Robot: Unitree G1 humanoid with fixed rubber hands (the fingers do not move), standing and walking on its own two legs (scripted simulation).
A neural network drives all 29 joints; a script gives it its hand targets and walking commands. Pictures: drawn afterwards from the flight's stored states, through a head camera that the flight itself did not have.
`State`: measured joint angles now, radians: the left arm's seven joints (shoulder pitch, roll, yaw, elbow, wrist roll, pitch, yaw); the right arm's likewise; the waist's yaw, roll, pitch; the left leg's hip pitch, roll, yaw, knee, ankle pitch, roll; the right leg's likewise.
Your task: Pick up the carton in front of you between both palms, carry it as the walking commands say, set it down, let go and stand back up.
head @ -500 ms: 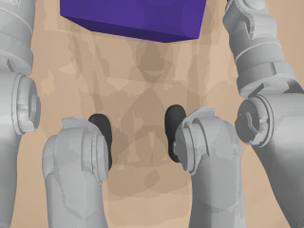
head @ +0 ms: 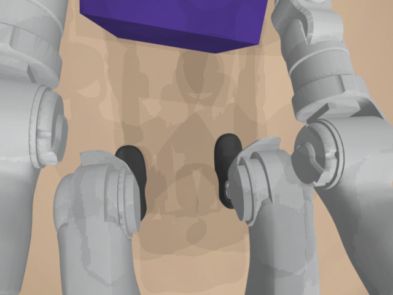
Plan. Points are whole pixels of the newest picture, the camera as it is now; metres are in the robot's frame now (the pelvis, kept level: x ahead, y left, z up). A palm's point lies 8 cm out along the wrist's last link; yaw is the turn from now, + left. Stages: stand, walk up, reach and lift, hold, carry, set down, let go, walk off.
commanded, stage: reach and lift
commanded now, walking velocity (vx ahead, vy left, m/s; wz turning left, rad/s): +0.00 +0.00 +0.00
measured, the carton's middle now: out of the picture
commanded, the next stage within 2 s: none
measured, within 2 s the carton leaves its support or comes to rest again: leaves its support in 0.28 s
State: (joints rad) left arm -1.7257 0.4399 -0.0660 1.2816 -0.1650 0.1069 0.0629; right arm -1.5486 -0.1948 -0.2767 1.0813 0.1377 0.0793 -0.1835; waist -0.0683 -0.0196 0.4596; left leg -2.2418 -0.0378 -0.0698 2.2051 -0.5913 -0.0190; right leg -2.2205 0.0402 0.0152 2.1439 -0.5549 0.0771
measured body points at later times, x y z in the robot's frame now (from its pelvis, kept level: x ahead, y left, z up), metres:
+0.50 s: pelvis +0.01 +0.00 +0.02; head +0.34 +0.03 +0.32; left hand +0.57 +0.16 -0.09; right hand +0.55 -0.14 -0.09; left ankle +0.10 +0.12 -0.34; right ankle +0.13 -0.14 -0.34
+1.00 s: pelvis +0.00 -0.01 +0.13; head +0.27 +0.02 +0.49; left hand +0.52 +0.16 +0.07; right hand +0.51 -0.14 +0.07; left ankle +0.10 +0.12 -0.34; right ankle +0.13 -0.14 -0.34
